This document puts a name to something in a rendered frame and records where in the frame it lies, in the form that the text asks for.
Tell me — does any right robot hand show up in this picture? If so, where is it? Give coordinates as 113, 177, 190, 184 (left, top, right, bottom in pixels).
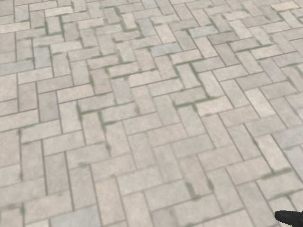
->
275, 210, 303, 227

